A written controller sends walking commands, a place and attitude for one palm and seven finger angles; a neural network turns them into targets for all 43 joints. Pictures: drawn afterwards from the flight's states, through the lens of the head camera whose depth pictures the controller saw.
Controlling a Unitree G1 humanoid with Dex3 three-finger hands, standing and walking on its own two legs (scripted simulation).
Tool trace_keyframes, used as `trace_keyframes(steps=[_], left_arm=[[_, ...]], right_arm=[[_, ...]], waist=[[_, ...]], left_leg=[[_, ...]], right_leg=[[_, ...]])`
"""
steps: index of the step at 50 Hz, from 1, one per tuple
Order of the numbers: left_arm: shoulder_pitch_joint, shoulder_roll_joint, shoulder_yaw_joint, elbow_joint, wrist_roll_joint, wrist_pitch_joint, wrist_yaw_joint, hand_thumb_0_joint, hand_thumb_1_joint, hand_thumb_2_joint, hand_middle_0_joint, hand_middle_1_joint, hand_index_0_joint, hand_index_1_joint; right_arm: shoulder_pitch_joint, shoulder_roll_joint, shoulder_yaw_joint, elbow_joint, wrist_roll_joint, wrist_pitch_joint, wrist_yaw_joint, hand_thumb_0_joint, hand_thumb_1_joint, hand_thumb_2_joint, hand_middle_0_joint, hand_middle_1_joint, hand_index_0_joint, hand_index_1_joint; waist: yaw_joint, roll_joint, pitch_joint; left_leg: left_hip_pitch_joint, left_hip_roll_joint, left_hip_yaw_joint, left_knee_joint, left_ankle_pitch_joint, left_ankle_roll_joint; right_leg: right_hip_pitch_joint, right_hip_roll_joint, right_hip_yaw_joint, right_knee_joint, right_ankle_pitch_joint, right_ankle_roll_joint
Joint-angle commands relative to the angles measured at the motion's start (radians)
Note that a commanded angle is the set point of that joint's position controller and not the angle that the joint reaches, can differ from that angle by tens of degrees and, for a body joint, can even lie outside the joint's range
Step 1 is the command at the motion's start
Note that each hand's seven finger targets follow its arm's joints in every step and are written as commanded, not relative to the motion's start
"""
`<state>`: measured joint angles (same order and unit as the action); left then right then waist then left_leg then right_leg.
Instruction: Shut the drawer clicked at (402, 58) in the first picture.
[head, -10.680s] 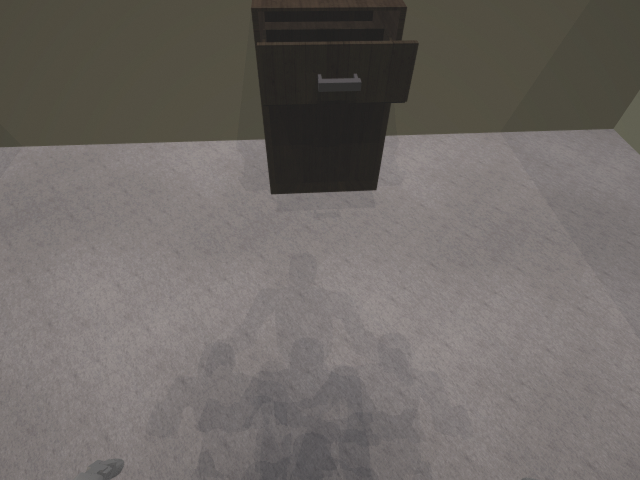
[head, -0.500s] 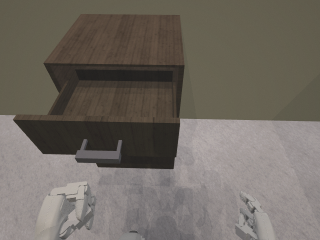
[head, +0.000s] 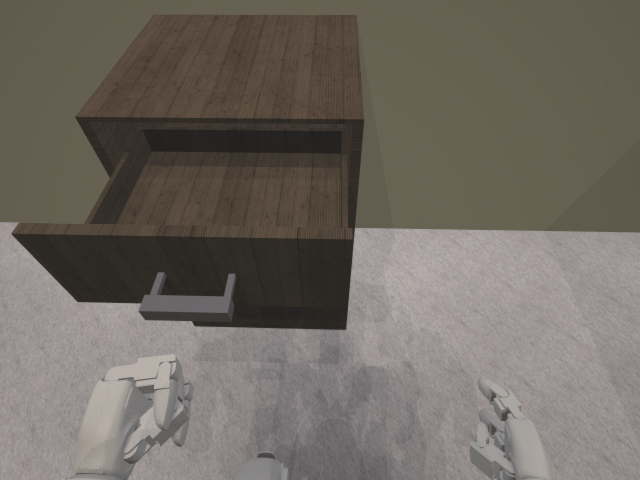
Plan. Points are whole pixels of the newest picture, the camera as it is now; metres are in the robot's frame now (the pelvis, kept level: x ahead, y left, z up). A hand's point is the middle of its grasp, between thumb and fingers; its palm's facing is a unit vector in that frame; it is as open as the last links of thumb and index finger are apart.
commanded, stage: bring the fist close to the handle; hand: left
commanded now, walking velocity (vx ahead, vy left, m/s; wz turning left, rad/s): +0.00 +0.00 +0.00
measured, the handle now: (191, 294) +0.37 +0.21 -0.01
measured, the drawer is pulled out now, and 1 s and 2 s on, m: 0.26 0.26 0.19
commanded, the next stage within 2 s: push the drawer shut in 1.16 s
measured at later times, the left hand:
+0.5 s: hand (200, 376) +0.24 +0.16 +0.02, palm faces -0.01 -1.00 -0.03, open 3.3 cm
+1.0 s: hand (210, 359) +0.27 +0.16 -0.01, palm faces -0.01 -1.00 -0.03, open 3.3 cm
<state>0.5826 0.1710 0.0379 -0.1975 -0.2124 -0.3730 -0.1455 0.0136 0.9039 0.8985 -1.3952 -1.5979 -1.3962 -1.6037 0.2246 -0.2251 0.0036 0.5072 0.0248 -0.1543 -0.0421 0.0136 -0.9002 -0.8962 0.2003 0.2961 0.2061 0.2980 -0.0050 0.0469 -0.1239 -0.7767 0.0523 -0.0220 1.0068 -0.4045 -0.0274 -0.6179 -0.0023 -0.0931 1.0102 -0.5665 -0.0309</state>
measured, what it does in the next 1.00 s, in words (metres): stands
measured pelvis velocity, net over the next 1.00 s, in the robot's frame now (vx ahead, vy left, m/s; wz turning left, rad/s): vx -0.01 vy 0.02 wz -0.04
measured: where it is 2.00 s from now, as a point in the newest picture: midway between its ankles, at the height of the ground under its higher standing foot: outside the picture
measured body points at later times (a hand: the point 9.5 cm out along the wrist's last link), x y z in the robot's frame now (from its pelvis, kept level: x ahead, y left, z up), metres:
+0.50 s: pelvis +0.00 +0.01 -0.02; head +0.07 +0.01 +0.42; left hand +0.23 +0.21 +0.02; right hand +0.17 -0.23 -0.11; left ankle +0.05 +0.14 -0.67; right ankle -0.03 -0.10 -0.67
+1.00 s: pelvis -0.01 +0.02 -0.04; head +0.08 +0.02 +0.40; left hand +0.26 +0.21 +0.00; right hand +0.15 -0.22 -0.14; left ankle +0.05 +0.14 -0.67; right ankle -0.03 -0.10 -0.67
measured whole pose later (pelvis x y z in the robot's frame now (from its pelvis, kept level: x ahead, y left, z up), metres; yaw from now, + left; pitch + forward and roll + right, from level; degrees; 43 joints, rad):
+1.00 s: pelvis -0.01 +0.02 -0.04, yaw -2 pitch +19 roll -3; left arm 0.21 0.18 0.05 0.09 -0.17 -0.42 -0.05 0.01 0.90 0.90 -1.39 -1.60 -1.39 -1.60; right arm 0.20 -0.22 0.02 0.52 0.00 -0.05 -0.01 0.01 -0.90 -0.90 0.20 0.30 0.21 0.30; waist -0.03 0.03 -0.16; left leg -1.08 0.06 -0.01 1.23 -0.47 0.00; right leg -0.92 0.00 -0.07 1.22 -0.63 -0.01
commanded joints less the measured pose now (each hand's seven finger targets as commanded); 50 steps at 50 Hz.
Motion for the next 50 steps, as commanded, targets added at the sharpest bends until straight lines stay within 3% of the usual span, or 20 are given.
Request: trace_keyframes(steps=[1,2,5,7,10,11,17,21,25,31,34,39,41,43,46,47,50], left_arm=[[-0.071,0.12,0.109,-0.17,-0.012,-0.088,0.001,0.0,0.9,0.9,-1.4,-1.6,-1.4,-1.6],[-0.077,0.09,0.079,-0.169,-0.014,-0.089,-0.004,0.0,0.9,0.9,-1.4,-1.6,-1.4,-1.6],[-0.111,0.09,0.081,-0.127,-0.017,-0.085,-0.007,0.0,0.9,0.9,-1.4,-1.6,-1.4,-1.6],[-0.139,0.093,0.086,-0.092,-0.018,-0.073,-0.008,0.0,0.9,0.9,-1.4,-1.6,-1.4,-1.6],[-0.198,0.106,0.092,-0.073,-0.014,-0.073,-0.007,0.0,0.9,0.9,-1.4,-1.6,-1.4,-1.6],[-0.211,0.122,0.109,-0.069,-0.009,-0.078,0.0,0.0,0.9,0.9,-1.4,-1.6,-1.4,-1.6],[-0.186,0.079,0.084,-0.035,0.001,-0.092,0.025,0.0,0.9,0.9,-1.4,-1.6,-1.4,-1.6],[-0.252,0.095,0.081,-0.007,0.015,-0.106,0.036,0.0,0.9,0.9,-1.4,-1.6,-1.4,-1.6],[-0.31,0.079,0.063,-0.009,0.017,-0.131,0.041,0.0,0.9,0.9,-1.4,-1.6,-1.4,-1.6],[-0.423,0.104,0.075,0.057,0.029,-0.135,0.051,0.0,0.9,0.9,-1.4,-1.6,-1.4,-1.6],[-0.474,0.088,0.063,0.075,0.029,-0.125,0.052,0.0,0.9,0.9,-1.4,-1.6,-1.4,-1.6],[-0.5,0.088,0.06,0.093,0.034,-0.112,0.066,0.0,0.9,0.9,-1.4,-1.6,-1.4,-1.6],[-0.478,0.116,0.083,0.094,0.04,-0.106,0.078,0.0,0.9,0.9,-1.4,-1.6,-1.4,-1.6],[-0.451,0.097,0.072,0.052,0.037,-0.108,0.085,0.0,0.9,0.9,-1.4,-1.6,-1.4,-1.6],[-0.432,0.096,0.07,0.085,0.041,-0.099,0.094,0.0,0.9,0.9,-1.4,-1.6,-1.4,-1.6],[-0.441,0.076,0.048,0.091,0.041,-0.1,0.092,0.0,0.9,0.9,-1.4,-1.6,-1.4,-1.6],[-0.481,0.097,0.071,0.109,0.037,-0.113,0.088,0.0,0.9,0.9,-1.4,-1.6,-1.4,-1.6]], right_arm=[[-0.076,-0.11,-0.052,-0.147,-0.001,-0.055,-0.011,0.0,-0.9,-0.9,0.2,0.3,0.2,0.3],[-0.074,-0.109,-0.049,-0.154,-0.002,-0.057,-0.009,0.0,-0.9,-0.9,0.2,0.3,0.2,0.3],[-0.072,-0.113,-0.049,-0.144,-0.003,-0.058,-0.01,0.0,-0.9,-0.9,0.2,0.3,0.2,0.3],[-0.07,-0.116,-0.05,-0.138,-0.003,-0.052,-0.009,0.0,-0.9,-0.9,0.2,0.3,0.2,0.3],[-0.068,-0.121,-0.049,-0.135,-0.006,-0.051,-0.011,0.0,-0.9,-0.9,0.2,0.3,0.2,0.3],[-0.067,-0.124,-0.05,-0.128,-0.008,-0.048,-0.012,0.0,-0.9,-0.9,0.2,0.3,0.2,0.3],[-0.06,-0.119,-0.056,-0.13,-0.015,-0.039,0.0,0.0,-0.9,-0.9,0.2,0.3,0.2,0.3],[-0.063,-0.127,-0.054,-0.124,-0.021,-0.025,0.005,0.0,-0.9,-0.9,0.2,0.3,0.2,0.3],[-0.062,-0.13,-0.052,-0.13,-0.023,-0.02,0.009,0.0,-0.9,-0.9,0.2,0.3,0.2,0.3],[-0.058,-0.14,-0.051,-0.114,-0.027,-0.002,0.008,0.0,-0.9,-0.9,0.2,0.3,0.2,0.3],[-0.061,-0.139,-0.051,-0.113,-0.026,0.007,0.011,0.0,-0.9,-0.9,0.2,0.3,0.2,0.3],[-0.06,-0.14,-0.051,-0.119,-0.027,0.026,0.016,0.0,-0.9,-0.9,0.2,0.3,0.2,0.3],[-0.06,-0.142,-0.05,-0.126,-0.026,0.036,0.015,0.0,-0.9,-0.9,0.2,0.3,0.2,0.3],[-0.06,-0.134,-0.05,-0.134,-0.025,0.042,0.019,0.0,-0.9,-0.9,0.2,0.3,0.2,0.3],[-0.052,-0.138,-0.048,-0.131,-0.025,0.054,0.02,0.0,-0.9,-0.9,0.2,0.3,0.2,0.3],[-0.057,-0.134,-0.047,-0.134,-0.024,0.057,0.021,0.0,-0.9,-0.9,0.2,0.3,0.2,0.3],[-0.056,-0.139,-0.046,-0.123,-0.024,0.06,0.018,0.0,-0.9,-0.9,0.2,0.3,0.2,0.3]], waist=[[-0.009,-0.06,-0.13],[-0.013,-0.031,-0.141],[-0.018,-0.023,-0.154],[-0.023,-0.056,-0.145],[-0.025,-0.037,-0.164],[-0.021,-0.036,-0.174],[-0.012,-0.032,-0.237],[-0.026,-0.044,-0.221],[-0.027,-0.009,-0.257],[-0.038,-0.022,-0.281],[-0.034,0.006,-0.311],[-0.024,0.002,-0.344],[-0.02,-0.012,-0.35],[-0.009,0.021,-0.378],[-0.03,-0.036,-0.331],[-0.036,-0.038,-0.309],[-0.041,-0.033,-0.286]], left_leg=[[0.153,-0.046,0.01,-0.073,0.144,0.06],[0.16,-0.047,0.013,-0.07,0.151,0.06],[0.149,-0.045,0.012,-0.053,0.158,0.058],[0.121,-0.044,0.008,-0.047,0.143,0.057],[0.112,-0.041,0.008,-0.036,0.143,0.057],[0.113,-0.04,0.006,-0.031,0.155,0.058],[0.117,-0.037,0.008,-0.009,0.212,0.056],[0.066,-0.034,0.003,0.015,0.175,0.056],[0.065,-0.032,-0.001,0.032,0.15,0.054],[0.025,-0.027,-0.011,0.067,0.12,0.056],[0.031,-0.027,-0.014,0.072,0.118,0.052],[0.031,-0.026,-0.017,0.078,0.129,0.051],[0.028,-0.026,-0.014,0.076,0.134,0.055],[0.063,-0.026,-0.011,0.067,0.173,0.051],[0.03,-0.023,-0.013,0.07,0.153,0.054],[0.014,-0.026,-0.009,0.071,0.124,0.054],[-0.013,-0.028,-0.009,0.077,0.084,0.053]], right_leg=[[-0.041,0.007,0.08,-0.19,0.275,0.03],[-0.046,0.005,0.075,-0.179,0.289,0.029],[-0.066,0.007,0.076,-0.163,0.303,0.03],[-0.068,0.006,0.079,-0.165,0.285,0.032],[-0.088,0.006,0.077,-0.146,0.28,0.031],[-0.088,0.01,0.075,-0.137,0.289,0.028],[-0.105,0.014,0.049,-0.077,0.366,0.024],[-0.152,0.016,0.053,-0.057,0.319,0.023],[-0.201,0.018,0.043,-0.026,0.269,0.017],[-0.253,0.023,0.048,0.0,0.225,0.014],[-0.269,0.023,0.042,0.017,0.216,0.012],[-0.271,0.023,0.04,0.03,0.225,0.011],[-0.254,0.026,0.043,0.026,0.229,0.01],[-0.233,0.024,0.038,0.029,0.268,0.008],[-0.243,0.028,0.038,0.02,0.257,0.013],[-0.252,0.026,0.04,0.012,0.236,0.016],[-0.267,0.027,0.046,0.007,0.193,0.015]])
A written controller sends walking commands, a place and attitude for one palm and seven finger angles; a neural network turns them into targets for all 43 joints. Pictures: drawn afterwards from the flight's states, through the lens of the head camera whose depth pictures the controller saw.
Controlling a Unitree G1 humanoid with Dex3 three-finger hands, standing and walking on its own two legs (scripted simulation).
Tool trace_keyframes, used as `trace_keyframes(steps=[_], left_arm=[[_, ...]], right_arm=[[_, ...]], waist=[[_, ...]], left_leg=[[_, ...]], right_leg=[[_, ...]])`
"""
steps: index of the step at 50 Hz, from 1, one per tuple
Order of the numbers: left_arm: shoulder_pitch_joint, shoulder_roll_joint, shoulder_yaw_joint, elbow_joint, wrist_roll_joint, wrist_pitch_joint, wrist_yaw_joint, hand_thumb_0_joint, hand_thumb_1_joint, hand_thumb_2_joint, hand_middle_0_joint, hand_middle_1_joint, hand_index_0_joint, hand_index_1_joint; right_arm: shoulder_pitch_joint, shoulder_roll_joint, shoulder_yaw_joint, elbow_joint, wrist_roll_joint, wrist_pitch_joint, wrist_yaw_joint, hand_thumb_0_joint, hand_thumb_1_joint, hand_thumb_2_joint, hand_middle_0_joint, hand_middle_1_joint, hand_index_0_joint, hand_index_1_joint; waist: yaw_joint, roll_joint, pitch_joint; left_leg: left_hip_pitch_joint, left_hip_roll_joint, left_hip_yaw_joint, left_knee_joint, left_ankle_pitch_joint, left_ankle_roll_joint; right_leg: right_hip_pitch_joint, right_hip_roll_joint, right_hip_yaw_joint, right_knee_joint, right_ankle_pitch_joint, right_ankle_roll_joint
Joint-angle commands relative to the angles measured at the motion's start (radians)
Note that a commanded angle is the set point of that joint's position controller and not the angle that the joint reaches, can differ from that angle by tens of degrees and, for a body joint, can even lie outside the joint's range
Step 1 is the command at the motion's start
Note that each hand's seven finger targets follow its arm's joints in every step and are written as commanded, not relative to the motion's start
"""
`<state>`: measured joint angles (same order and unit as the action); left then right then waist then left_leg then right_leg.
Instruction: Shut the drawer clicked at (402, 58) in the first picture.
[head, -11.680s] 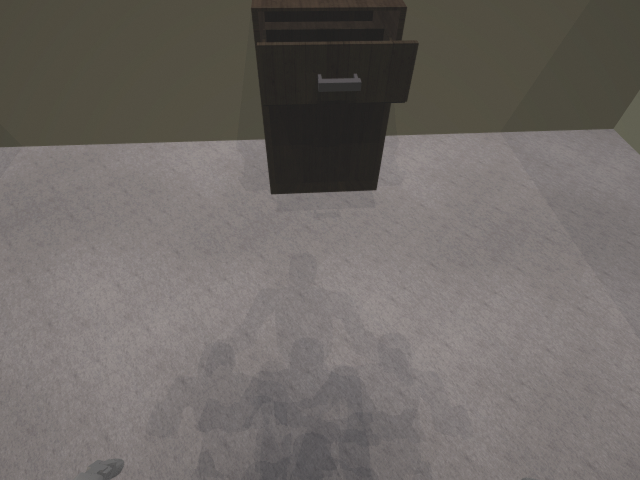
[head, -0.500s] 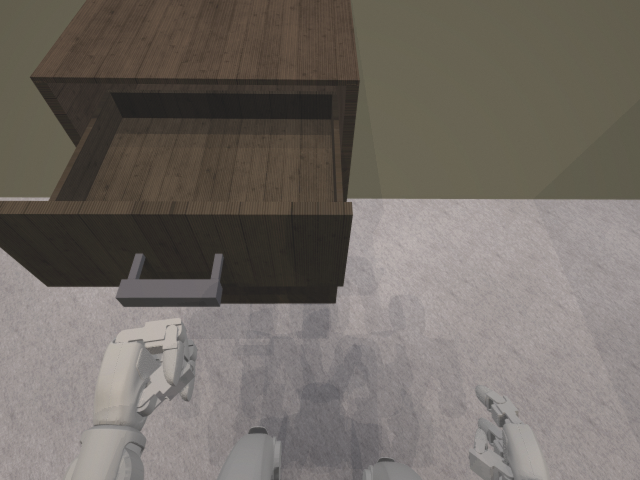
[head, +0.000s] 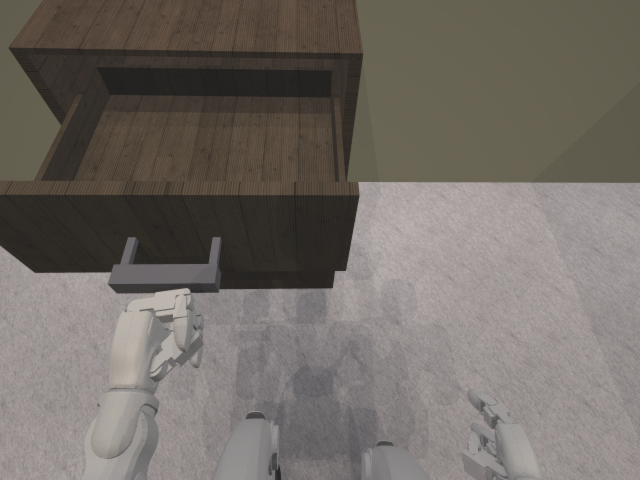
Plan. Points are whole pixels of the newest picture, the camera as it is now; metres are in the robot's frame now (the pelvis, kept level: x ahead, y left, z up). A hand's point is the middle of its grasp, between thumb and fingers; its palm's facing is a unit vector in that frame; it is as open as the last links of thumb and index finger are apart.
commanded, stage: bring the fist close to the handle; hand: left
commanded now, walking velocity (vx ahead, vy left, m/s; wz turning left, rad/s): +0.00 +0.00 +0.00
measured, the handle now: (170, 261) +0.37 +0.20 +0.03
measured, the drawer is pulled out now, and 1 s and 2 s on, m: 0.26 0.19 0.07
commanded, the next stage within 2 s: push the drawer shut in 0.16 s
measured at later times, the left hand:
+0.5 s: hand (194, 325) +0.29 +0.16 +0.03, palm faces +0.03 -1.00 -0.04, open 3.2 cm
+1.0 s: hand (203, 273) +0.35 +0.16 +0.03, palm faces +0.03 -1.00 -0.03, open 3.3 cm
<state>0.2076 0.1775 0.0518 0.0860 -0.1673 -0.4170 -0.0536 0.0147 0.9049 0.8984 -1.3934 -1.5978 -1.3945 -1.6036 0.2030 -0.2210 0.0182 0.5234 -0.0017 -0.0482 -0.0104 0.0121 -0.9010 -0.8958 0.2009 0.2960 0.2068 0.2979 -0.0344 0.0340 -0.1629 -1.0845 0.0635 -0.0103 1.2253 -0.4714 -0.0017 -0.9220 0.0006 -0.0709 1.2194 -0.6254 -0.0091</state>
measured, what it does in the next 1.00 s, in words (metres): stands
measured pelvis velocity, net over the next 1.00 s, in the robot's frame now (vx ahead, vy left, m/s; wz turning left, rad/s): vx -0.01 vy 0.00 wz -0.01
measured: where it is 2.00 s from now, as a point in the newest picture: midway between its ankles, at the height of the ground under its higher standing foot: outside the picture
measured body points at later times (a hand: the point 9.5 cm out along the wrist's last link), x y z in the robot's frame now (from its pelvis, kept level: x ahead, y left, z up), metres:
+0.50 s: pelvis +0.00 +0.00 +0.00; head +0.09 +0.01 +0.44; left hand +0.28 +0.21 +0.04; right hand +0.18 -0.24 -0.10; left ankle +0.06 +0.12 -0.63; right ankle -0.02 -0.12 -0.63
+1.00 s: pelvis -0.01 +0.00 +0.00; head +0.09 +0.02 +0.44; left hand +0.35 +0.21 +0.04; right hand +0.13 -0.25 -0.11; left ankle +0.06 +0.12 -0.63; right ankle -0.02 -0.12 -0.63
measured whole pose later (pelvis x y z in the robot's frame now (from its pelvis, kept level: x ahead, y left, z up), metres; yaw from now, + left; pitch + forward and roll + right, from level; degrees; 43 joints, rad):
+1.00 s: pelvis -0.01 +0.00 +0.00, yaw +0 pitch +20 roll -3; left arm -0.19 0.22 0.13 0.44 -0.16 -0.42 -0.06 0.02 0.89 0.92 -1.40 -1.60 -1.40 -1.60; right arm 0.22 -0.24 0.02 0.60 0.00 -0.02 -0.02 0.01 -0.90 -0.90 0.20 0.30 0.21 0.30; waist -0.06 0.03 -0.15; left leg -1.11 0.07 -0.01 1.21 -0.45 0.00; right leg -0.94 0.01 -0.07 1.21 -0.60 -0.01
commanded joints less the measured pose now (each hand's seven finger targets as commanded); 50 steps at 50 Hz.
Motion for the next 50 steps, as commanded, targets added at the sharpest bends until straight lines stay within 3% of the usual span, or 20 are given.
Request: trace_keyframes(steps=[1,5,9,11,13,17,20,22,24,26,28,36,37,40,42,45,46,50], left_arm=[[-0.117,0.111,0.069,-0.178,-0.001,-0.075,-0.005,0.0,0.9,0.9,-1.4,-1.6,-1.4,-1.6],[-0.101,0.084,0.041,-0.221,-0.013,-0.093,-0.017,0.0,0.9,0.9,-1.4,-1.6,-1.4,-1.6],[-0.066,0.062,0.012,-0.229,-0.011,-0.083,-0.014,0.0,0.9,0.9,-1.4,-1.6,-1.4,-1.6],[-0.023,0.092,0.041,-0.212,-0.002,-0.075,-0.006,0.0,0.9,0.9,-1.4,-1.6,-1.4,-1.6],[-0.06,0.066,0.016,-0.21,-0.001,-0.07,0.0,0.0,0.9,0.9,-1.4,-1.6,-1.4,-1.6],[-0.157,0.119,0.081,-0.177,0.004,-0.083,0.011,0.0,0.9,0.9,-1.4,-1.6,-1.4,-1.6],[-0.214,0.11,0.074,-0.174,-0.005,-0.094,0.0,0.0,0.9,0.9,-1.4,-1.6,-1.4,-1.6],[-0.249,0.113,0.073,-0.146,-0.005,-0.086,-0.011,0.0,0.9,0.9,-1.4,-1.6,-1.4,-1.6],[-0.258,0.099,0.053,-0.142,-0.011,-0.074,-0.023,0.0,0.9,0.9,-1.4,-1.6,-1.4,-1.6],[-0.272,0.115,0.069,-0.113,-0.018,-0.059,-0.029,0.0,0.9,0.9,-1.4,-1.6,-1.4,-1.6],[-0.362,0.095,0.041,-0.112,-0.015,-0.06,-0.03,0.0,0.9,0.9,-1.4,-1.6,-1.4,-1.6],[-0.539,0.166,0.114,0.009,-0.008,-0.074,-0.017,0.0,0.9,0.9,-1.4,-1.6,-1.4,-1.6],[-0.538,0.148,0.103,0.019,-0.007,-0.074,-0.019,0.0,0.9,0.9,-1.4,-1.6,-1.4,-1.6],[-0.572,0.137,0.087,0.021,-0.007,-0.069,-0.016,0.0,0.9,0.9,-1.4,-1.6,-1.4,-1.6],[-0.564,0.146,0.103,0.086,-0.005,-0.056,-0.012,0.0,0.9,0.9,-1.4,-1.6,-1.4,-1.6],[-0.641,0.157,0.117,0.118,-0.006,-0.062,-0.011,0.0,0.9,0.9,-1.4,-1.6,-1.4,-1.6],[-0.637,0.195,0.155,0.124,-0.005,-0.068,-0.008,0.0,0.9,0.9,-1.4,-1.6,-1.4,-1.6],[-0.654,0.158,0.129,0.162,0.001,-0.076,-0.008,0.0,0.9,0.9,-1.4,-1.6,-1.4,-1.6]], right_arm=[[-0.036,-0.146,-0.062,-0.137,0.002,-0.044,-0.017,0.0,-0.9,-0.9,0.2,0.3,0.2,0.3],[-0.037,-0.14,-0.063,-0.146,0.003,-0.05,-0.016,0.0,-0.9,-0.9,0.2,0.3,0.2,0.3],[-0.031,-0.139,-0.066,-0.145,0.003,-0.052,-0.014,0.0,-0.9,-0.9,0.2,0.3,0.2,0.3],[-0.031,-0.145,-0.066,-0.15,0.001,-0.047,-0.014,0.0,-0.9,-0.9,0.2,0.3,0.2,0.3],[-0.034,-0.14,-0.063,-0.152,0.002,-0.042,-0.011,0.0,-0.9,-0.9,0.2,0.3,0.2,0.3],[-0.031,-0.143,-0.063,-0.133,-0.003,-0.035,-0.019,0.0,-0.9,-0.9,0.2,0.3,0.2,0.3],[-0.035,-0.141,-0.063,-0.123,-0.001,-0.038,-0.019,0.0,-0.9,-0.9,0.2,0.3,0.2,0.3],[-0.03,-0.147,-0.062,-0.115,-0.001,-0.036,-0.022,0.0,-0.9,-0.9,0.2,0.3,0.2,0.3],[-0.026,-0.146,-0.061,-0.114,0.003,-0.037,-0.021,0.0,-0.9,-0.9,0.2,0.3,0.2,0.3],[-0.018,-0.153,-0.061,-0.107,0.004,-0.033,-0.023,0.0,-0.9,-0.9,0.2,0.3,0.2,0.3],[-0.024,-0.15,-0.058,-0.098,0.006,-0.034,-0.025,0.0,-0.9,-0.9,0.2,0.3,0.2,0.3],[-0.009,-0.162,-0.06,-0.056,0.004,-0.035,-0.034,0.0,-0.9,-0.9,0.2,0.3,0.2,0.3],[-0.01,-0.159,-0.059,-0.059,0.004,-0.034,-0.032,0.0,-0.9,-0.9,0.2,0.3,0.2,0.3],[0.0,-0.162,-0.061,-0.056,0.007,-0.034,-0.029,0.0,-0.9,-0.9,0.2,0.3,0.2,0.3],[0.009,-0.166,-0.06,-0.053,0.005,-0.025,-0.027,0.0,-0.9,-0.9,0.2,0.3,0.2,0.3],[0.016,-0.166,-0.061,-0.041,0.005,-0.02,-0.026,0.0,-0.9,-0.9,0.2,0.3,0.2,0.3],[0.024,-0.172,-0.063,-0.041,0.003,-0.019,-0.025,0.0,-0.9,-0.9,0.2,0.3,0.2,0.3],[0.037,-0.167,-0.065,-0.039,0.002,-0.008,-0.015,0.0,-0.9,-0.9,0.2,0.3,0.2,0.3]], waist=[[-0.011,-0.011,-0.244],[-0.001,0.037,-0.295],[-0.007,0.018,-0.298],[0.003,0.01,-0.286],[-0.01,-0.011,-0.26],[-0.013,-0.021,-0.266],[-0.012,0.03,-0.297],[-0.019,0.013,-0.304],[-0.015,0.043,-0.32],[-0.026,-0.006,-0.307],[-0.038,0.019,-0.294],[-0.043,0.002,-0.305],[-0.032,0.026,-0.324],[-0.031,0.061,-0.351],[-0.037,0.0,-0.331],[-0.041,0.012,-0.323],[-0.027,0.024,-0.343],[-0.034,0.032,-0.35]], left_leg=[[0.299,-0.036,-0.025,-0.141,0.153,0.029],[0.352,-0.037,-0.025,-0.148,0.194,0.026],[0.367,-0.036,-0.028,-0.146,0.224,0.027],[0.344,-0.035,-0.03,-0.148,0.217,0.026],[0.331,-0.037,-0.03,-0.15,0.185,0.027],[0.296,-0.039,-0.023,-0.127,0.165,0.029],[0.33,-0.039,-0.022,-0.125,0.178,0.027],[0.333,-0.037,-0.024,-0.125,0.188,0.029],[0.361,-0.038,-0.026,-0.134,0.212,0.027],[0.343,-0.035,-0.029,-0.133,0.208,0.031],[0.342,-0.037,-0.029,-0.133,0.179,0.03],[0.32,-0.036,-0.027,-0.124,0.138,0.03],[0.336,-0.039,-0.026,-0.133,0.147,0.027],[0.392,-0.036,-0.033,-0.147,0.176,0.023],[0.362,-0.035,-0.034,-0.15,0.174,0.026],[0.352,-0.037,-0.026,-0.149,0.155,0.025],[0.355,-0.037,-0.028,-0.149,0.171,0.024],[0.394,-0.035,-0.027,-0.157,0.214,0.019]], right_leg=[[0.028,0.026,0.023,-0.198,0.246,-0.01],[0.04,0.023,0.016,-0.189,0.278,-0.014],[0.045,0.022,0.013,-0.189,0.314,-0.01],[0.046,0.025,0.011,-0.183,0.306,-0.013],[0.036,0.024,0.011,-0.191,0.283,-0.009],[0.031,0.024,0.024,-0.188,0.267,-0.009],[0.023,0.024,0.026,-0.188,0.271,-0.012],[0.028,0.025,0.027,-0.188,0.285,-0.011],[0.039,0.024,0.025,-0.192,0.307,-0.013],[0.043,0.027,0.025,-0.2,0.308,-0.01],[0.021,0.023,0.026,-0.203,0.278,-0.008],[0.003,0.026,0.037,-0.209,0.23,-0.008],[0.013,0.024,0.037,-0.208,0.237,-0.01],[0.006,0.024,0.029,-0.209,0.259,-0.013],[0.018,0.027,0.027,-0.215,0.266,-0.01],[0.017,0.026,0.034,-0.223,0.254,-0.008],[0.024,0.029,0.033,-0.213,0.263,-0.012],[0.022,0.029,0.026,-0.213,0.305,-0.012]])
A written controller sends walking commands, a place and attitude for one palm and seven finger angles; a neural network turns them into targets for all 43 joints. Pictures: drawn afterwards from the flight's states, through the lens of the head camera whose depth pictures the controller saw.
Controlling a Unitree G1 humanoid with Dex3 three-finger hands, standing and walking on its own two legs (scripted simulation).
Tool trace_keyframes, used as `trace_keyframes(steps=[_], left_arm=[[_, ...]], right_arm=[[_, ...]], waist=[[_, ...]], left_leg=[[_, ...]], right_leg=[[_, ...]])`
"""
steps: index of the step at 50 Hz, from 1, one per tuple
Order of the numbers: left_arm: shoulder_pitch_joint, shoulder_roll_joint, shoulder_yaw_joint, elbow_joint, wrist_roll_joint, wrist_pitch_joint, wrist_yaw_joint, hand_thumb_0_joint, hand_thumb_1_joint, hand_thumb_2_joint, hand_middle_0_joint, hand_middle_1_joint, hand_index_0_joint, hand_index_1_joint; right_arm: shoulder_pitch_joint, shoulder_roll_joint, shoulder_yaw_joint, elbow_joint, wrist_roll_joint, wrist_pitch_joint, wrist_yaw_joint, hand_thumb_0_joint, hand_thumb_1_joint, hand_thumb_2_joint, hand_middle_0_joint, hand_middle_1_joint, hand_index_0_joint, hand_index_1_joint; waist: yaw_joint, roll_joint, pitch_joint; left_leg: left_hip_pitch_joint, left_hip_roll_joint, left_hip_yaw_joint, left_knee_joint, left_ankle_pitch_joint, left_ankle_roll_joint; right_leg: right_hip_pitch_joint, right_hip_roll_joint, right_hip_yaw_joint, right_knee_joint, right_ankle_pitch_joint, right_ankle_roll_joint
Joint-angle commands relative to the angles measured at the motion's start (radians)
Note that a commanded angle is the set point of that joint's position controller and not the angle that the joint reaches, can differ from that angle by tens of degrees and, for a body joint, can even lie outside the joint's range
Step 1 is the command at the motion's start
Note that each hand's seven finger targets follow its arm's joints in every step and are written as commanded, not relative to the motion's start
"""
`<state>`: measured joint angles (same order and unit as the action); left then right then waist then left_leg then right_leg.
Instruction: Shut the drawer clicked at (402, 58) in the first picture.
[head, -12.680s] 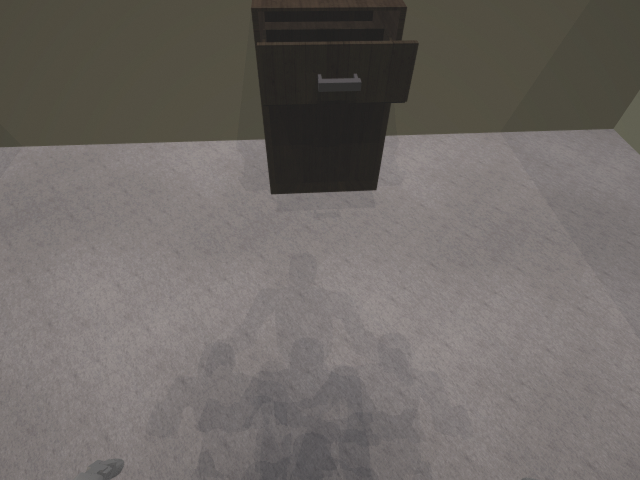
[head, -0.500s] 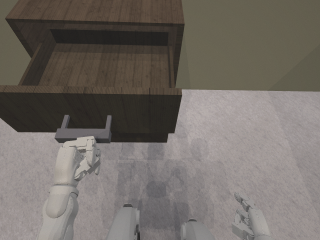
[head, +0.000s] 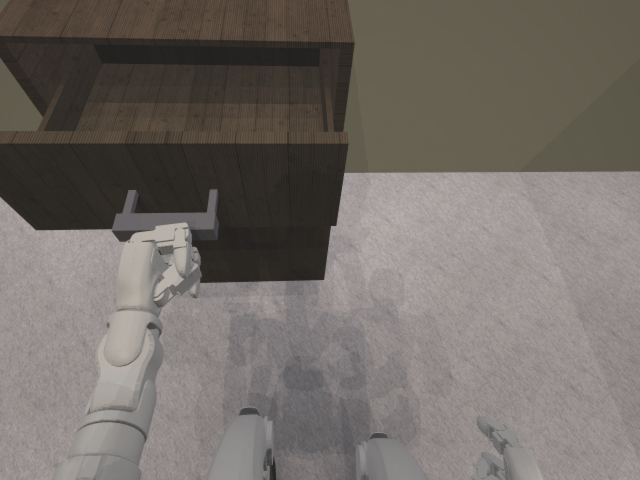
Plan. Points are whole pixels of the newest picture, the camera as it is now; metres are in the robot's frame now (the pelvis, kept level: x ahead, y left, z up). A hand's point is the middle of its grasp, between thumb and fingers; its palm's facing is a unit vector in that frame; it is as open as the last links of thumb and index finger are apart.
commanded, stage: push the drawer shut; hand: left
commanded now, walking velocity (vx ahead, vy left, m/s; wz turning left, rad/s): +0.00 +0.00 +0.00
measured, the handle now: (170, 212) +0.44 +0.21 +0.03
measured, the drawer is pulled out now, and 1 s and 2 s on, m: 0.19 0.07 0.00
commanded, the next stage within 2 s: none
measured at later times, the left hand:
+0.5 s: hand (197, 229) +0.42 +0.17 +0.03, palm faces +0.06 -1.00 -0.03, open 3.1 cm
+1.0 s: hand (205, 187) +0.48 +0.17 +0.03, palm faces +0.07 -1.00 -0.03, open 3.2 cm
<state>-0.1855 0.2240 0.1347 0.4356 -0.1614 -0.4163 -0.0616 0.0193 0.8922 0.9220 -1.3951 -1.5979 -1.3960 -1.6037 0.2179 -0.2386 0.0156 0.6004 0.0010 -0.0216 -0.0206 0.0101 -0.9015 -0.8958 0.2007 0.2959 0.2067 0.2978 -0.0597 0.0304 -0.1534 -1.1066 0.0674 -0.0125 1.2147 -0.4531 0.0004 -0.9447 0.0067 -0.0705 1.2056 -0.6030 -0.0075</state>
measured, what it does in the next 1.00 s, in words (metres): stands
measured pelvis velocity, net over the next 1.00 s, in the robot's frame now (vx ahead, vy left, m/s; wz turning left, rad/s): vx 0.00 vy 0.00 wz -0.03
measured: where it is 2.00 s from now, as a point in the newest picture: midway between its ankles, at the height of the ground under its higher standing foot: outside the picture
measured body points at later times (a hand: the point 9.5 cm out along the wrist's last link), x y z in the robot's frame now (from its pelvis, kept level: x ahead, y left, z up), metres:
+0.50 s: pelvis +0.00 +0.00 +0.00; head +0.11 +0.02 +0.43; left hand +0.41 +0.22 +0.04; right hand +0.10 -0.26 -0.12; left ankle +0.06 +0.12 -0.63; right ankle -0.01 -0.12 -0.63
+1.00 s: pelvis +0.00 +0.00 -0.01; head +0.13 +0.02 +0.42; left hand +0.47 +0.22 +0.04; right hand +0.03 -0.26 -0.13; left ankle +0.06 +0.12 -0.63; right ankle -0.01 -0.12 -0.63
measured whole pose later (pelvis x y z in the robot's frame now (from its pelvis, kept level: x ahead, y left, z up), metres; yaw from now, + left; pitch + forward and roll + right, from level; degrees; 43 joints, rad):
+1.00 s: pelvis +0.00 +0.00 -0.01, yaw -2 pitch +24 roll -4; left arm -0.72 0.36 0.34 1.00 -0.08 -0.49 -0.09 0.02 0.87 0.90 -1.39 -1.60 -1.40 -1.60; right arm 0.31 -0.24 0.02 0.65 -0.03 0.07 0.01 0.01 -0.90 -0.90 0.20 0.30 0.21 0.30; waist -0.14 0.04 -0.15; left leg -1.22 0.08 0.00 1.25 -0.46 0.01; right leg -1.07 0.02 -0.05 1.23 -0.59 0.00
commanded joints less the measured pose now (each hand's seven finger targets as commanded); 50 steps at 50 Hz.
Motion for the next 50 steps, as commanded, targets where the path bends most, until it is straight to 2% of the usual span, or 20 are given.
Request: trace_keyframes(steps=[1,3,6,9,12,13,18,21,23,24,29,30,31,35,37,38,41,43,46,50], left_arm=[[-0.27,0.133,0.064,-0.152,-0.002,-0.076,0.003,0.0,0.9,0.9,-1.4,-1.6,-1.4,-1.6],[-0.331,0.116,0.047,-0.142,0.004,-0.082,0.005,0.0,0.9,0.9,-1.4,-1.6,-1.4,-1.6],[-0.353,0.157,0.086,-0.108,0.006,-0.091,0.004,0.0,0.9,0.9,-1.4,-1.6,-1.4,-1.6],[-0.398,0.15,0.087,-0.063,0.008,-0.095,-0.002,0.0,0.9,0.9,-1.4,-1.6,-1.4,-1.6],[-0.449,0.198,0.131,-0.056,0.006,-0.105,-0.006,0.0,0.9,0.9,-1.4,-1.6,-1.4,-1.6],[-0.459,0.17,0.11,-0.04,0.003,-0.102,-0.011,0.0,0.9,0.9,-1.4,-1.6,-1.4,-1.6],[-0.52,0.186,0.124,0.007,0.003,-0.105,-0.013,0.0,0.9,0.9,-1.4,-1.6,-1.4,-1.6],[-0.573,0.211,0.145,0.057,0.006,-0.108,-0.013,0.0,0.9,0.9,-1.4,-1.6,-1.4,-1.6],[-0.651,0.215,0.135,0.08,0.014,-0.113,-0.015,0.0,0.9,0.9,-1.4,-1.6,-1.4,-1.6],[-0.646,0.222,0.151,0.094,0.014,-0.114,-0.013,0.0,0.9,0.9,-1.4,-1.6,-1.4,-1.6],[-0.761,0.257,0.17,0.197,0.021,-0.115,-0.027,0.0,0.9,0.9,-1.4,-1.6,-1.4,-1.6],[-0.77,0.297,0.204,0.214,0.023,-0.118,-0.028,0.0,0.9,0.9,-1.4,-1.6,-1.4,-1.6],[-0.771,0.316,0.213,0.225,0.028,-0.121,-0.032,0.0,0.9,0.9,-1.4,-1.6,-1.4,-1.6],[-0.835,0.273,0.177,0.229,0.035,-0.121,-0.036,0.0,0.9,0.9,-1.4,-1.6,-1.4,-1.6],[-0.847,0.291,0.193,0.25,0.041,-0.119,-0.03,0.0,0.9,0.9,-1.4,-1.6,-1.4,-1.6],[-0.865,0.263,0.17,0.268,0.042,-0.117,-0.03,0.0,0.9,0.9,-1.4,-1.6,-1.4,-1.6],[-0.886,0.324,0.22,0.306,0.054,-0.126,-0.019,0.0,0.9,0.9,-1.4,-1.6,-1.4,-1.6],[-0.915,0.332,0.225,0.337,0.061,-0.13,-0.019,0.0,0.9,0.9,-1.4,-1.6,-1.4,-1.6],[-0.932,0.381,0.262,0.337,0.068,-0.143,-0.021,0.0,0.9,0.9,-1.4,-1.6,-1.4,-1.6],[-0.977,0.357,0.238,0.38,0.074,-0.138,-0.03,0.0,0.9,0.9,-1.4,-1.6,-1.4,-1.6]], right_arm=[[0.033,-0.156,-0.062,-0.112,-0.002,-0.032,-0.004,0.0,-0.9,-0.9,0.2,0.3,0.2,0.3],[0.036,-0.153,-0.062,-0.108,-0.003,-0.025,0.0,0.0,-0.9,-0.9,0.2,0.3,0.2,0.3],[0.049,-0.161,-0.066,-0.103,-0.004,-0.017,0.001,0.0,-0.9,-0.9,0.2,0.3,0.2,0.3],[0.056,-0.156,-0.065,-0.095,-0.004,-0.009,0.002,0.0,-0.9,-0.9,0.2,0.3,0.2,0.3],[0.066,-0.162,-0.066,-0.085,-0.005,-0.005,-0.001,0.0,-0.9,-0.9,0.2,0.3,0.2,0.3],[0.067,-0.158,-0.066,-0.083,-0.005,-0.004,0.0,0.0,-0.9,-0.9,0.2,0.3,0.2,0.3],[0.08,-0.16,-0.066,-0.074,-0.005,0.001,0.001,0.0,-0.9,-0.9,0.2,0.3,0.2,0.3],[0.092,-0.165,-0.066,-0.061,-0.007,0.003,-0.002,0.0,-0.9,-0.9,0.2,0.3,0.2,0.3],[0.097,-0.163,-0.063,-0.052,-0.006,0.007,-0.002,0.0,-0.9,-0.9,0.2,0.3,0.2,0.3],[0.102,-0.164,-0.065,-0.052,-0.008,0.007,-0.001,0.0,-0.9,-0.9,0.2,0.3,0.2,0.3],[0.12,-0.167,-0.059,-0.035,-0.011,0.016,-0.002,0.0,-0.9,-0.9,0.2,0.3,0.2,0.3],[0.127,-0.171,-0.061,-0.033,-0.012,0.018,-0.004,0.0,-0.9,-0.9,0.2,0.3,0.2,0.3],[0.133,-0.176,-0.06,-0.035,-0.014,0.02,-0.005,0.0,-0.9,-0.9,0.2,0.3,0.2,0.3],[0.152,-0.171,-0.063,-0.031,-0.017,0.03,0.005,0.0,-0.9,-0.9,0.2,0.3,0.2,0.3],[0.164,-0.177,-0.065,-0.028,-0.021,0.036,0.009,0.0,-0.9,-0.9,0.2,0.3,0.2,0.3],[0.166,-0.173,-0.064,-0.026,-0.019,0.039,0.01,0.0,-0.9,-0.9,0.2,0.3,0.2,0.3],[0.183,-0.182,-0.066,-0.017,-0.025,0.046,0.012,0.0,-0.9,-0.9,0.2,0.3,0.2,0.3],[0.191,-0.179,-0.062,-0.015,-0.027,0.055,0.015,0.0,-0.9,-0.9,0.2,0.3,0.2,0.3],[0.206,-0.183,-0.064,-0.015,-0.032,0.062,0.018,0.0,-0.9,-0.9,0.2,0.3,0.2,0.3],[0.217,-0.18,-0.062,-0.01,-0.032,0.074,0.023,0.0,-0.9,-0.9,0.2,0.3,0.2,0.3]], waist=[[-0.013,0.011,-0.348],[-0.024,0.022,-0.345],[-0.019,0.02,-0.357],[-0.025,0.026,-0.362],[-0.021,0.05,-0.398],[-0.029,0.045,-0.395],[-0.032,0.055,-0.406],[-0.045,0.025,-0.393],[-0.056,0.041,-0.392],[-0.047,0.055,-0.405],[-0.072,0.038,-0.389],[-0.066,0.028,-0.401],[-0.063,0.04,-0.414],[-0.069,0.113,-0.468],[-0.074,0.087,-0.478],[-0.086,0.078,-0.457],[-0.084,0.062,-0.459],[-0.089,0.053,-0.446],[-0.081,0.076,-0.487],[-0.103,0.08,-0.459]], left_leg=[[0.398,-0.037,-0.029,-0.143,0.194,0.02],[0.401,-0.038,-0.026,-0.143,0.186,0.019],[0.402,-0.038,-0.027,-0.14,0.194,0.02],[0.396,-0.039,-0.022,-0.139,0.191,0.017],[0.416,-0.037,-0.025,-0.131,0.223,0.015],[0.415,-0.039,-0.023,-0.13,0.217,0.016],[0.421,-0.038,-0.025,-0.129,0.222,0.014],[0.392,-0.038,-0.027,-0.118,0.208,0.02],[0.392,-0.037,-0.03,-0.118,0.196,0.018],[0.401,-0.038,-0.029,-0.118,0.199,0.016],[0.351,-0.04,-0.024,-0.098,0.166,0.023],[0.343,-0.038,-0.023,-0.093,0.17,0.024],[0.352,-0.038,-0.028,-0.09,0.177,0.025],[0.441,-0.032,-0.04,-0.094,0.244,0.016],[0.44,-0.03,-0.044,-0.09,0.253,0.019],[0.433,-0.03,-0.045,-0.092,0.241,0.021],[0.406,-0.03,-0.043,-0.084,0.237,0.024],[0.383,-0.031,-0.039,-0.084,0.231,0.025],[0.395,-0.031,-0.038,-0.075,0.261,0.026],[0.386,-0.029,-0.038,-0.076,0.243,0.027]], right_leg=[[0.038,0.027,0.024,-0.195,0.281,-0.013],[0.028,0.026,0.027,-0.196,0.28,-0.011],[0.031,0.028,0.029,-0.193,0.286,-0.013],[0.03,0.027,0.032,-0.194,0.289,-0.011],[0.022,0.027,0.032,-0.18,0.314,-0.013],[0.022,0.027,0.033,-0.185,0.309,-0.011],[0.013,0.027,0.032,-0.186,0.308,-0.012],[0.004,0.03,0.034,-0.185,0.3,-0.01],[-0.01,0.028,0.036,-0.184,0.286,-0.009],[-0.01,0.029,0.035,-0.183,0.282,-0.011],[-0.022,0.03,0.045,-0.188,0.261,-0.006],[-0.012,0.03,0.048,-0.185,0.265,-0.006],[-0.025,0.034,0.046,-0.174,0.263,-0.009],[-0.061,0.036,0.031,-0.165,0.295,-0.015],[-0.063,0.038,0.029,-0.163,0.3,-0.012],[-0.074,0.039,0.028,-0.169,0.291,-0.011],[-0.067,0.041,0.031,-0.162,0.291,-0.011],[-0.055,0.041,0.034,-0.165,0.294,-0.009],[-0.044,0.045,0.037,-0.152,0.32,-0.011],[-0.067,0.046,0.035,-0.163,0.302,-0.009]])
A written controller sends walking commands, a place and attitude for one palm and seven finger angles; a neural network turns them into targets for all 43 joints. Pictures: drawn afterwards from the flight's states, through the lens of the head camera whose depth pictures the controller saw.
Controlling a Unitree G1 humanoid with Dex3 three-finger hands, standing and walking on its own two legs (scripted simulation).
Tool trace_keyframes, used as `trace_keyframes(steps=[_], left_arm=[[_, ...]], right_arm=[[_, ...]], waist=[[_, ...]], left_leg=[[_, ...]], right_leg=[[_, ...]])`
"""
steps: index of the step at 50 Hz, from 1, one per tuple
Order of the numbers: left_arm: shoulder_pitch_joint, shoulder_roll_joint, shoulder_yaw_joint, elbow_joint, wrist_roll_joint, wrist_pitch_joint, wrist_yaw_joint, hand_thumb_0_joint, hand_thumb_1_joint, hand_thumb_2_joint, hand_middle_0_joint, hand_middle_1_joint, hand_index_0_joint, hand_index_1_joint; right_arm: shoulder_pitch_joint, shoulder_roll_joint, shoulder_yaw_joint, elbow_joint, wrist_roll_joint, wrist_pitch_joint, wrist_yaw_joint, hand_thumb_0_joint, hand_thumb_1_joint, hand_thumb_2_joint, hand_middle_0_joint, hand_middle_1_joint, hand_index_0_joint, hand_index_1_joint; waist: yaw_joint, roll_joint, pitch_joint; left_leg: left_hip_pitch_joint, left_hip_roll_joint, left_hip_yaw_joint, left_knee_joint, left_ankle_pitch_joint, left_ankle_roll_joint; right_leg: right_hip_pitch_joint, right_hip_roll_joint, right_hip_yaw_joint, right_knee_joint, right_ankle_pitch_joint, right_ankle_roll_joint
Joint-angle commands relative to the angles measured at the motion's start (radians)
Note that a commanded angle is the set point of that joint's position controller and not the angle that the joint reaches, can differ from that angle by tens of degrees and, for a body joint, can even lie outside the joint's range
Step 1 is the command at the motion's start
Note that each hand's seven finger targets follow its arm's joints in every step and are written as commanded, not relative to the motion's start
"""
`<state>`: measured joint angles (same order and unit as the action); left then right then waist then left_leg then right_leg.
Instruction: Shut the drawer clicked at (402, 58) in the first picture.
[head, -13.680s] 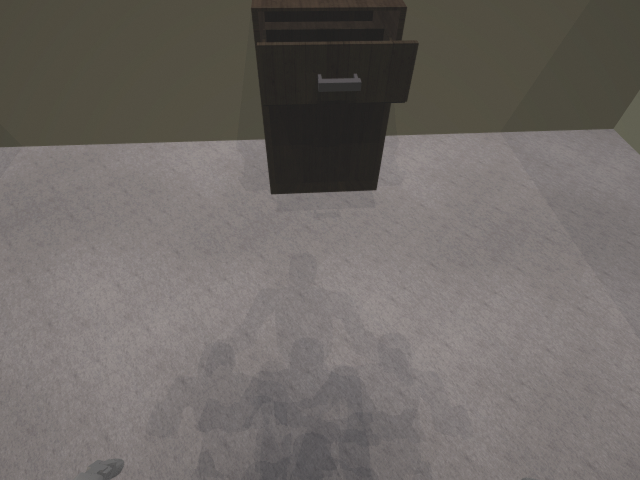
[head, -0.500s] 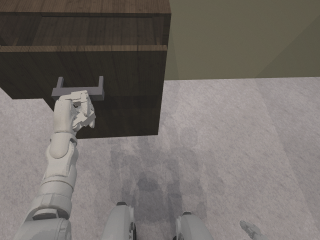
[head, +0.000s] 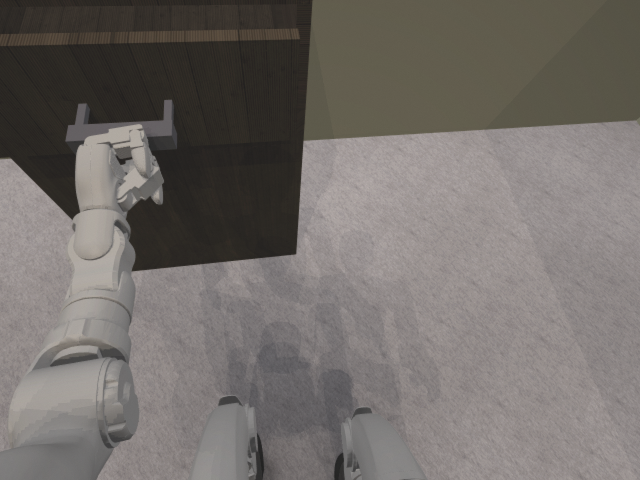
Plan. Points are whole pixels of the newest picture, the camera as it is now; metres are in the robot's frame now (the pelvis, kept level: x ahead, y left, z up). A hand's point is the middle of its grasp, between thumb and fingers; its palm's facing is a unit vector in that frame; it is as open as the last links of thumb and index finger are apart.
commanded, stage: push the drawer shut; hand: left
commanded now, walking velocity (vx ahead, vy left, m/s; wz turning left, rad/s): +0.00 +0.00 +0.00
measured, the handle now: (125, 123) +0.56 +0.23 +0.04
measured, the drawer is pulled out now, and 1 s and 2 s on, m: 0.07 0.00 0.00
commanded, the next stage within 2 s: pull the fist back off the drawer in 1.04 s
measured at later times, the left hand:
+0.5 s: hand (157, 135) +0.54 +0.19 +0.04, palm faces +0.09 -1.00 -0.02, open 3.2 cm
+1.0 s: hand (147, 125) +0.56 +0.20 +0.04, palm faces +0.09 -1.00 -0.04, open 3.0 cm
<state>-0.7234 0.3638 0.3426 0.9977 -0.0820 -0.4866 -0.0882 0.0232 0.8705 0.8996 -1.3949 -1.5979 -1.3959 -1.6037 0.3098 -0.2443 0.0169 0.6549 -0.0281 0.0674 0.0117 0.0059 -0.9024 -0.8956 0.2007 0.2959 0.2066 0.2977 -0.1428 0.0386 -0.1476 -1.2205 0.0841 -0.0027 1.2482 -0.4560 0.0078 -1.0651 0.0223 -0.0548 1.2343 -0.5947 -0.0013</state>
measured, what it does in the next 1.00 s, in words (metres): stands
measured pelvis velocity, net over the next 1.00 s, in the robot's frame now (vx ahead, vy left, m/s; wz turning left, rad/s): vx -0.02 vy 0.00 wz -0.03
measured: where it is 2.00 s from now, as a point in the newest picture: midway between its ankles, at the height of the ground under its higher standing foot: outside the picture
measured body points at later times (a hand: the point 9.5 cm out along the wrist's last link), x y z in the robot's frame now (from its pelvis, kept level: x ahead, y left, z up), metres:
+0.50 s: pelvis +0.00 +0.00 -0.01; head +0.16 +0.03 +0.41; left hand +0.53 +0.24 +0.05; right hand +0.00 -0.26 -0.12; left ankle +0.06 +0.12 -0.62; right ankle -0.01 -0.12 -0.62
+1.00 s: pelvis -0.02 +0.00 -0.03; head +0.16 +0.05 +0.38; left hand +0.54 +0.25 +0.05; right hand -0.04 -0.26 -0.13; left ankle +0.06 +0.12 -0.62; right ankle -0.01 -0.12 -0.62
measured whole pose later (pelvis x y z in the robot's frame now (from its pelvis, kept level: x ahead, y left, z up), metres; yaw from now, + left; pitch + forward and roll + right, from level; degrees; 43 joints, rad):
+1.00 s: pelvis -0.02 +0.00 -0.03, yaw -1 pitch +30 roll -8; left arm -1.17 0.64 0.39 1.28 0.03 -0.37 -0.11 -0.01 0.66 0.95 -1.39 -1.60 -1.40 -1.60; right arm 0.35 -0.25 0.08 0.67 -0.06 0.05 0.01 0.00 -0.90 -0.90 0.20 0.30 0.21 0.30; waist -0.25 0.05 -0.12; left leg -1.47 0.09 -0.07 1.37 -0.44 0.01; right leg -1.27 0.04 -0.11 1.32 -0.58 0.00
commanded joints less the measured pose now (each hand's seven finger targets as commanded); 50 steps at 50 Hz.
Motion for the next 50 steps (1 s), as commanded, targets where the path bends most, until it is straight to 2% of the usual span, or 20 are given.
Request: trace_keyframes(steps=[1,3,5,9,13,14,17,19,20,23,26,28,31,36,38,40,42,44,49,50], left_arm=[[-0.457,0.229,0.037,-0.159,-0.005,-0.065,-0.006,0.0,0.9,0.9,-1.4,-1.6,-1.4,-1.6],[-0.497,0.262,0.052,-0.154,0.004,-0.065,-0.007,0.0,0.9,0.9,-1.4,-1.6,-1.4,-1.6],[-0.526,0.257,0.049,-0.129,0.007,-0.059,-0.008,0.0,0.9,0.9,-1.4,-1.6,-1.4,-1.6],[-0.571,0.305,0.074,-0.116,0.014,-0.056,-0.015,0.0,0.9,0.9,-1.4,-1.6,-1.4,-1.6],[-0.616,0.299,0.062,-0.117,0.017,-0.05,-0.025,0.0,0.9,0.9,-1.4,-1.6,-1.4,-1.6],[-0.599,0.335,0.092,-0.097,0.021,-0.045,-0.022,0.0,0.9,0.9,-1.4,-1.6,-1.4,-1.6],[-0.627,0.357,0.102,-0.083,0.026,-0.035,-0.023,0.0,0.9,0.9,-1.4,-1.6,-1.4,-1.6],[-0.65,0.333,0.076,-0.077,0.033,-0.026,-0.024,0.0,0.9,0.9,-1.4,-1.6,-1.4,-1.6],[-0.657,0.35,0.088,-0.05,0.035,-0.018,-0.022,0.0,0.9,0.9,-1.4,-1.6,-1.4,-1.6],[-0.711,0.406,0.111,-0.042,0.05,-0.013,-0.02,0.0,0.9,0.9,-1.4,-1.6,-1.4,-1.6],[-0.744,0.399,0.103,-0.022,0.055,-0.003,-0.023,0.0,0.9,0.9,-1.4,-1.6,-1.4,-1.6],[-0.773,0.448,0.122,-0.027,0.061,0.005,-0.025,0.0,0.9,0.9,-1.4,-1.6,-1.4,-1.6],[-0.804,0.443,0.116,-0.024,0.068,0.013,-0.028,0.0,0.9,0.9,-1.4,-1.6,-1.4,-1.6],[-0.924,0.458,0.105,-0.047,0.08,0.023,-0.015,0.0,0.9,0.9,-1.4,-1.6,-1.4,-1.6],[-0.963,0.439,0.078,-0.007,0.086,0.036,-0.008,0.0,0.9,0.9,-1.4,-1.6,-1.4,-1.6],[-0.995,0.498,0.101,0.008,0.096,0.041,-0.001,0.0,0.9,0.9,-1.4,-1.6,-1.4,-1.6],[-1.059,0.503,0.084,-0.019,0.105,0.036,0.0,0.0,0.9,0.9,-1.4,-1.6,-1.4,-1.6],[-1.074,0.47,0.052,-0.009,0.107,0.041,0.0,0.0,0.9,0.9,-1.4,-1.6,-1.4,-1.6],[-1.109,0.499,0.037,0.029,0.112,0.062,0.002,0.0,0.9,0.9,-1.4,-1.6,-1.4,-1.6],[-1.126,0.478,0.013,0.022,0.11,0.068,0.002,0.0,0.9,0.9,-1.4,-1.6,-1.4,-1.6]], right_arm=[[0.135,-0.178,-0.062,-0.061,-0.004,-0.014,-0.009,0.0,-0.9,-0.9,0.2,0.3,0.2,0.3],[0.143,-0.182,-0.06,-0.059,-0.006,-0.008,-0.01,0.0,-0.9,-0.9,0.2,0.3,0.2,0.3],[0.153,-0.182,-0.061,-0.052,-0.008,-0.005,-0.01,0.0,-0.9,-0.9,0.2,0.3,0.2,0.3],[0.165,-0.188,-0.058,-0.05,-0.011,0.0,-0.009,0.0,-0.9,-0.9,0.2,0.3,0.2,0.3],[0.177,-0.187,-0.056,-0.048,-0.014,0.005,-0.005,0.0,-0.9,-0.9,0.2,0.3,0.2,0.3],[0.185,-0.191,-0.056,-0.045,-0.014,0.008,-0.005,0.0,-0.9,-0.9,0.2,0.3,0.2,0.3],[0.192,-0.195,-0.054,-0.045,-0.016,0.011,-0.004,0.0,-0.9,-0.9,0.2,0.3,0.2,0.3],[0.196,-0.191,-0.052,-0.046,-0.016,0.014,0.0,0.0,-0.9,-0.9,0.2,0.3,0.2,0.3],[0.202,-0.194,-0.05,-0.041,-0.017,0.015,0.0,0.0,-0.9,-0.9,0.2,0.3,0.2,0.3],[0.214,-0.2,-0.046,-0.039,-0.02,0.017,-0.002,0.0,-0.9,-0.9,0.2,0.3,0.2,0.3],[0.228,-0.202,-0.045,-0.039,-0.024,0.015,0.001,0.0,-0.9,-0.9,0.2,0.3,0.2,0.3],[0.233,-0.206,-0.04,-0.037,-0.025,0.018,0.0,0.0,-0.9,-0.9,0.2,0.3,0.2,0.3],[0.246,-0.207,-0.041,-0.033,-0.028,0.018,0.002,0.0,-0.9,-0.9,0.2,0.3,0.2,0.3],[0.257,-0.209,-0.038,-0.018,-0.031,0.014,0.0,0.0,-0.9,-0.9,0.2,0.3,0.2,0.3],[0.259,-0.21,-0.033,-0.008,-0.032,0.009,-0.001,0.0,-0.9,-0.9,0.2,0.3,0.2,0.3],[0.263,-0.219,-0.027,-0.007,-0.033,0.004,-0.006,0.0,-0.9,-0.9,0.2,0.3,0.2,0.3],[0.264,-0.223,-0.026,-0.002,-0.035,-0.004,-0.011,0.0,-0.9,-0.9,0.2,0.3,0.2,0.3],[0.261,-0.22,-0.023,-0.002,-0.036,-0.015,-0.01,0.0,-0.9,-0.9,0.2,0.3,0.2,0.3],[0.254,-0.232,-0.009,0.0,-0.035,-0.034,-0.02,0.0,-0.9,-0.9,0.2,0.3,0.2,0.3],[0.252,-0.232,-0.007,0.002,-0.034,-0.041,-0.021,0.0,-0.9,-0.9,0.2,0.3,0.2,0.3]], waist=[[-0.025,0.077,-0.446],[-0.028,0.09,-0.46],[-0.043,0.079,-0.465],[-0.045,0.114,-0.492],[-0.055,0.145,-0.522],[-0.047,0.128,-0.518],[-0.058,0.127,-0.522],[-0.068,0.15,-0.517],[-0.075,0.114,-0.498],[-0.08,0.143,-0.516],[-0.096,0.16,-0.522],[-0.093,0.17,-0.539],[-0.105,0.197,-0.547],[-0.129,0.225,-0.557],[-0.156,0.214,-0.512],[-0.159,0.209,-0.506],[-0.173,0.248,-0.529],[-0.181,0.276,-0.534],[-0.197,0.284,-0.494],[-0.202,0.299,-0.496]], left_leg=[[0.5,-0.044,-0.053,-0.106,0.239,0.02],[0.496,-0.043,-0.053,-0.103,0.241,0.02],[0.495,-0.04,-0.056,-0.096,0.245,0.024],[0.501,-0.039,-0.057,-0.082,0.264,0.024],[0.527,-0.036,-0.062,-0.07,0.301,0.024],[0.517,-0.033,-0.064,-0.069,0.306,0.023],[0.498,-0.033,-0.062,-0.058,0.312,0.027],[0.504,-0.033,-0.062,-0.056,0.312,0.027],[0.476,-0.031,-0.064,-0.053,0.293,0.029],[0.464,-0.03,-0.066,-0.04,0.297,0.031],[0.484,-0.026,-0.077,-0.032,0.315,0.033],[0.464,-0.025,-0.075,-0.024,0.314,0.033],[0.5,-0.019,-0.087,-0.022,0.339,0.032],[0.498,-0.018,-0.098,-0.011,0.301,0.032],[0.472,-0.017,-0.105,-0.012,0.24,0.034],[0.428,-0.018,-0.104,-0.008,0.188,0.037],[0.456,-0.015,-0.118,-0.008,0.178,0.035],[0.469,-0.017,-0.126,-0.009,0.154,0.034],[0.426,-0.014,-0.14,-0.023,0.048,0.035],[0.425,-0.013,-0.144,-0.029,0.021,0.035]], right_leg=[[0.031,0.034,0.017,-0.188,0.28,-0.017],[0.031,0.034,0.02,-0.187,0.281,-0.017],[0.02,0.035,0.018,-0.187,0.282,-0.015],[0.009,0.036,0.018,-0.177,0.291,-0.017],[-0.008,0.039,0.014,-0.168,0.313,-0.019],[0.001,0.042,0.013,-0.167,0.316,-0.02],[0.0,0.042,0.016,-0.163,0.329,-0.017],[-0.017,0.044,0.015,-0.165,0.324,-0.018],[-0.013,0.045,0.013,-0.168,0.311,-0.016],[-0.025,0.045,0.016,-0.156,0.308,-0.017],[-0.063,0.048,0.008,-0.148,0.307,-0.02],[-0.047,0.049,0.012,-0.144,0.312,-0.019],[-0.084,0.051,0.002,-0.136,0.313,-0.023],[-0.119,0.053,0.001,-0.136,0.276,-0.023],[-0.16,0.054,-0.003,-0.144,0.228,-0.021],[-0.162,0.053,0.001,-0.142,0.194,-0.021],[-0.198,0.052,-0.004,-0.131,0.182,-0.023],[-0.227,0.053,-0.007,-0.129,0.166,-0.027],[-0.262,0.05,-0.006,-0.13,0.109,-0.027],[-0.272,0.048,-0.006,-0.129,0.097,-0.026]])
